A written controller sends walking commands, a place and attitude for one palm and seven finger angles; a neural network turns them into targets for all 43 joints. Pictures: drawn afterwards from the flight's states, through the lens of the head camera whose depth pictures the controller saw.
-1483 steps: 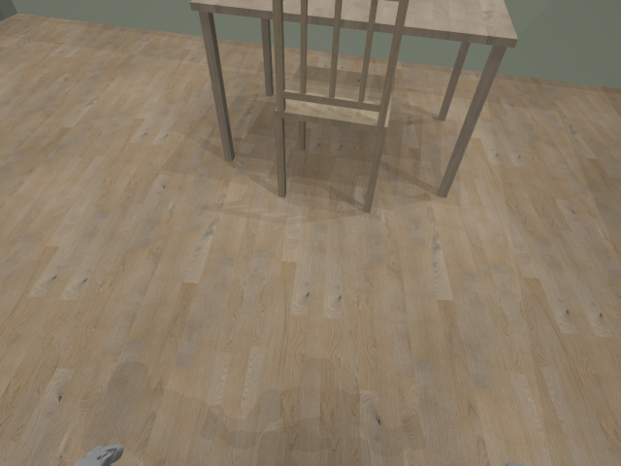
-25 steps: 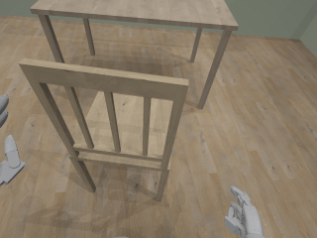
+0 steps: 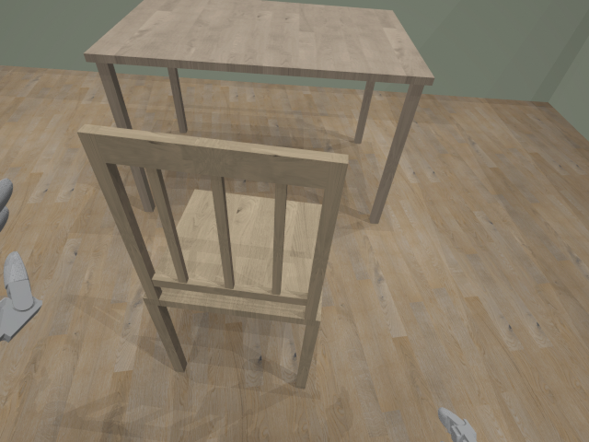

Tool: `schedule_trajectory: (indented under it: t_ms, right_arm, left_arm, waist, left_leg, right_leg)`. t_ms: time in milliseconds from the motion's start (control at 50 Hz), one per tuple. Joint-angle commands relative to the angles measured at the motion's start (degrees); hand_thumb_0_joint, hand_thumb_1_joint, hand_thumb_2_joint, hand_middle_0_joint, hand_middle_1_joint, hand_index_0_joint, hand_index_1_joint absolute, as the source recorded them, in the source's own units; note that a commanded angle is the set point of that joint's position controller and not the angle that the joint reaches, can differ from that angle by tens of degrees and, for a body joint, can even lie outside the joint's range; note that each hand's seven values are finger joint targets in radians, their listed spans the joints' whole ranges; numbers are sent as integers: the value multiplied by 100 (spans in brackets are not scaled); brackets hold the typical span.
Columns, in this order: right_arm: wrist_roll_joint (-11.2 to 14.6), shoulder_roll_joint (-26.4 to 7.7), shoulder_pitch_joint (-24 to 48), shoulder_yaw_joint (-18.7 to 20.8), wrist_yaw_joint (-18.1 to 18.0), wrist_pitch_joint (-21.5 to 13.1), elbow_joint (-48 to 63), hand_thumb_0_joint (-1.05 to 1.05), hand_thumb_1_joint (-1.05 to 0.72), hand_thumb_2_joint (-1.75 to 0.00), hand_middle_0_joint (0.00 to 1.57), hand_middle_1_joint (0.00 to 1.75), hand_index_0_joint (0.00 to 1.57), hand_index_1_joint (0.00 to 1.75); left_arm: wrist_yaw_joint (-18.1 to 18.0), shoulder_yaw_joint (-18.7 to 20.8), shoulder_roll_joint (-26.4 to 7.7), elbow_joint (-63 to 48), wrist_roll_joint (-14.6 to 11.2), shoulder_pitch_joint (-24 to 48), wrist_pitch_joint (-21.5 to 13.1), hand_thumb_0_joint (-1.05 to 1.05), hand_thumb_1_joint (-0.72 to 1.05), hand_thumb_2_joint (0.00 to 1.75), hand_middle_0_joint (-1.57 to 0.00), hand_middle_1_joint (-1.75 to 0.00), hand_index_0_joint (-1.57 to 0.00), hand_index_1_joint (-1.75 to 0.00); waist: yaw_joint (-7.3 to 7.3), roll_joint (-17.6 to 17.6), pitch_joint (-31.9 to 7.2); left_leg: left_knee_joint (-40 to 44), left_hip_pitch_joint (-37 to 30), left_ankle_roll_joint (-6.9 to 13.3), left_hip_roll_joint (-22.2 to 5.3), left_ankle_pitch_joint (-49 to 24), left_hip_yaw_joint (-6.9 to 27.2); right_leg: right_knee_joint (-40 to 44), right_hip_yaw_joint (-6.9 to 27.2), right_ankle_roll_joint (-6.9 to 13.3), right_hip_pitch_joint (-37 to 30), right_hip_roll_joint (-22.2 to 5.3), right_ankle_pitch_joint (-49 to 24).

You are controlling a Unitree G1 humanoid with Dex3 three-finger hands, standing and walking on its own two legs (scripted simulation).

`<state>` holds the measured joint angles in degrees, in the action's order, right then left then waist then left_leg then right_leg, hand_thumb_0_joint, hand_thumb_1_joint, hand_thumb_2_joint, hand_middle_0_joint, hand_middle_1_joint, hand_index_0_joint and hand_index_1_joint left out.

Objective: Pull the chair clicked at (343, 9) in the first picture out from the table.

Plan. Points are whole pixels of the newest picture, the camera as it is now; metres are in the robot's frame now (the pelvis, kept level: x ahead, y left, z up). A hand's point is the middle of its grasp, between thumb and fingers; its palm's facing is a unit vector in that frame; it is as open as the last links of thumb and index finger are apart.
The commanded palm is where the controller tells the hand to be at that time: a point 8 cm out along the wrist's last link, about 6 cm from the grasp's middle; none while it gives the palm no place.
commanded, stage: stop stepping back and stand still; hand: left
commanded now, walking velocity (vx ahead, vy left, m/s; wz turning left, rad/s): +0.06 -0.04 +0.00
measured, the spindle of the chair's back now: (224, 238) +0.51 +0.14 -0.06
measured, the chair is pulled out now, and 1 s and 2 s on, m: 0.58 0.58 0.58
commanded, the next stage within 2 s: let the arm hang, fingers relaxed in 0.10 s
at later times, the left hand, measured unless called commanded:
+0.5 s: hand out of the picture +0.09 +0.15 -0.18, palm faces +0.09 -0.99 -0.14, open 6.8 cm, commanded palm none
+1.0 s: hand out of the picture -0.01 +0.14 -0.18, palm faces +0.03 -0.98 -0.21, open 7.4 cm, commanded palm none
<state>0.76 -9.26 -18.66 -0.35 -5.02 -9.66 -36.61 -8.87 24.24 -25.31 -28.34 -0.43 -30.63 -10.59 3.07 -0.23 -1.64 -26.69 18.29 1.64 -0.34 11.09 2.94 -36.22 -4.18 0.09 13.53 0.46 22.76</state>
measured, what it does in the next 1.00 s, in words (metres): steps on the spot: right foot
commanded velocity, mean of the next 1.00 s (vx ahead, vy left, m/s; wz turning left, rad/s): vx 0.00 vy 0.00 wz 0.00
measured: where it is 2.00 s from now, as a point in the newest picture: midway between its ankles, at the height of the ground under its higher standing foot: outside the picture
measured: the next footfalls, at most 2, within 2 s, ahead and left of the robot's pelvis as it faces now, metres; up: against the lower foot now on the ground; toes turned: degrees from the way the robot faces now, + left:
right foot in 0.06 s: -0.01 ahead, -0.13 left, +0.00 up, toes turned -6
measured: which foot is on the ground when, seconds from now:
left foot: down 0.00-1.00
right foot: up 0.00-0.04, down 0.06-1.00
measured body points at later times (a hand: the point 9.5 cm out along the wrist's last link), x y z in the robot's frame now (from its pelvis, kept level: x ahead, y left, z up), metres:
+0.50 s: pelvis +0.01 -0.02 -0.02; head +0.00 +0.01 +0.43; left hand +0.08 +0.20 -0.17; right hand +0.07 -0.26 -0.14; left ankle +0.07 +0.10 -0.74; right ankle -0.05 -0.12 -0.74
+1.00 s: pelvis +0.01 -0.03 -0.01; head +0.03 -0.04 +0.44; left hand -0.01 +0.19 -0.16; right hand +0.00 -0.24 -0.18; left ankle +0.07 +0.10 -0.74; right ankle -0.05 -0.12 -0.74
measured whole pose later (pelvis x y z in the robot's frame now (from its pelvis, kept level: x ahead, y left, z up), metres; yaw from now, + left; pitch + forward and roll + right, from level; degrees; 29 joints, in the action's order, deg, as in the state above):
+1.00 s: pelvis +0.01 -0.03 -0.01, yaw +0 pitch -2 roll +0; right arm -0.5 -7.8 -19.2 -0.3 -1.9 0.7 -61.0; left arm -2.1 -1.1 -7.9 59.3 0.1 -21.6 1.1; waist 0.2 -2.1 2.7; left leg -29.0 17.3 -0.5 -0.1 10.2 2.2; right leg -27.6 -5.8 1.6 5.3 -0.1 20.7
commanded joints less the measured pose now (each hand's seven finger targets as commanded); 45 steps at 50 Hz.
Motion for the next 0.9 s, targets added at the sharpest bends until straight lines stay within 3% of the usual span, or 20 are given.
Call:
schedule_trajectory:
  t_ms: [0,20,60,100,160,180,200,240,300,320,360,400,440,500,580,620,680,780,820,880]
  right_arm:
    - [-29,-829,818,252,24,-278,780,0,-90,-90,20,30,20,30]
    - [-44,-813,774,236,29,-251,710,0,-90,-90,20,30,20,30]
    - [-44,-890,724,275,9,-272,631,0,-90,-90,20,30,20,30]
    - [50,-955,803,364,-21,-280,647,0,-90,-90,20,30,20,30]
    - [23,-915,1054,275,-52,-264,683,0,-90,-90,20,30,20,30]
    - [-103,-1467,735,426,463,-59,-504,0,-90,-90,20,30,20,30]
    - [-89,-965,537,355,460,365,-540,0,-90,-90,20,30,20,30]
    - [-143,-887,576,251,430,553,-413,0,-90,-90,20,30,20,30]
    - [-202,-848,489,268,438,778,-417,0,-90,-90,20,30,20,30]
    - [-221,-824,443,286,426,841,-497,0,-90,-90,20,30,20,30]
    - [-233,-831,407,281,427,927,-658,0,-90,-90,20,30,20,30]
    - [-233,-851,399,217,418,930,-876,0,-90,-90,20,30,20,30]
    - [-233,-874,453,159,399,915,-1055,0,-90,-90,20,30,20,30]
    - [-245,-738,314,186,353,936,-1193,0,-90,-90,20,30,20,30]
    - [-190,-715,29,224,342,975,-1399,0,-90,-90,20,30,20,30]
    - [-169,-696,-94,252,343,1007,-1500,0,-90,-90,20,30,20,30]
    - [-167,-658,-275,253,353,1037,-1702,0,-90,-90,20,30,20,30]
    - [-159,-493,-517,222,353,1068,-2053,0,-90,-90,20,30,20,30]
    - [-149,-459,-510,193,341,1044,-2134,0,-90,-90,20,30,20,30]
    - [-150,-441,-461,151,305,974,-2202,0,-90,-90,20,30,20,30]
  left_arm:
    - [-9,835,-963,-913,-184,-526,-449,0,90,90,-20,-30,-20,-30]
    - [20,846,-965,-615,-199,-634,-463,0,90,90,-20,-30,-20,-30]
    - [65,833,-980,-427,-297,-49,-486,0,90,90,-20,-30,-20,-30]
    - [110,511,-717,-363,-314,11,-339,0,90,90,-20,-30,-20,-30]
    - [80,436,-793,-525,-293,314,-269,0,90,90,-20,-30,-20,-30]
    - [789,-1619,731,3389,390,402,687,0,90,90,-20,-30,-20,-30]
    - [875,-1663,1047,3594,278,221,1067,0,90,90,-20,-30,-20,-30]
    - [886,-1823,1086,3823,242,287,1163,0,90,90,-20,-30,-20,-30]
    - [820,-1907,763,4674,257,883,1098,0,90,90,-20,-30,-20,-30]
    - [797,-1935,706,4957,251,1072,1109,0,90,90,-20,-30,-20,-30]
    - [758,-2042,606,5514,201,1296,1134,0,90,90,-20,-30,-20,-30]
    - [758,-2166,643,6104,144,1186,1150,0,90,90,-20,-30,-20,-30]
    - [751,-2237,646,6743,113,810,1179,0,90,90,-20,-30,-20,-30]
    - [730,-2171,777,7263,109,490,1185,0,90,90,-20,-30,-20,-30]
    - [773,-2270,789,7739,101,639,1120,0,90,90,-20,-30,-20,-30]
    - [776,-2301,814,7886,96,705,1102,0,90,90,-20,-30,-20,-30]
    - [749,-2344,842,8089,86,756,1086,0,90,90,-20,-30,-20,-30]
    - [707,-2380,892,8336,73,802,1098,0,90,90,-20,-30,-20,-30]
    - [699,-2397,931,8429,59,701,1101,0,90,90,-20,-30,-20,-30]
    - [671,-2408,1049,8565,37,407,1101,0,90,90,-20,-30,-20,-30]
  waist:
    - [-283,-805,-291]
    - [-264,-711,-323]
    - [-137,-472,-326]
    - [-162,162,-315]
    - [-164,25,-81]
    - [-10,-71,169]
    - [-223,-13,-203]
    - [-313,336,-172]
    - [-198,1522,-118]
    - [-152,1612,-80]
    - [-98,975,125]
    - [-158,-276,438]
    - [-343,-1384,732]
    - [-421,-2008,294]
    - [-333,-682,75]
    - [-289,-64,239]
    - [-193,364,306]
    - [-100,489,796]
    - [-147,101,992]
    - [-286,-193,873]
  left_leg:
    - [930,-34,-16,-608,1150,704]
    - [688,-42,-57,-523,890,602]
    - [468,-425,-159,-402,798,287]
    - [432,-890,-59,-481,858,375]
    - [676,-815,20,-542,768,469]
    - [-288,-13,228,-653,-1465,831]
    - [-159,-119,250,-656,-1544,644]
    - [-190,-14,300,-676,-897,699]
    - [-960,-156,122,-125,-795,277]
    - [-1208,-294,75,-22,-717,148]
    - [-1122,-396,9,-51,-975,102]
    - [-472,-456,97,-296,-1424,492]
    - [251,49,232,-442,-1061,878]
    - [574,-73,232,-423,-366,942]
    - [447,-335,191,-403,52,810]
    - [366,-378,164,-358,236,689]
    - [39,-596,104,-255,177,503]
    - [-369,-745,71,-214,-48,277]
    - [-98,-583,126,-295,-216,395]
    - [276,-294,227,-410,-545,609]
  right_leg:
    - [2056,-19,143,-893,-121,-681]
    - [2234,212,231,-953,-300,-929]
    - [2204,489,363,-452,-581,-926]
    - [2015,563,298,150,-447,-366]
    - [1994,598,171,200,-429,-424]
    - [553,240,216,607,-516,-1825]
    - [703,199,107,281,-433,-1424]
    - [1000,296,115,241,-466,-967]
    - [1227,757,625,121,-1020,-1918]
    - [1309,794,807,198,-1166,-2185]
    - [1186,732,857,259,-1181,-2435]
    - [1016,561,635,386,-800,-1691]
    - [1064,390,359,-31,-434,-932]
    - [1133,290,346,-465,-365,-783]
    - [1461,346,391,-498,-485,-922]
    - [1641,352,456,-311,-542,-779]
    - [1815,484,545,22,-704,-610]
    - [1978,557,652,653,-856,-340]
    - [1818,466,588,606,-706,-470]
    - [1524,392,438,30,-544,-978]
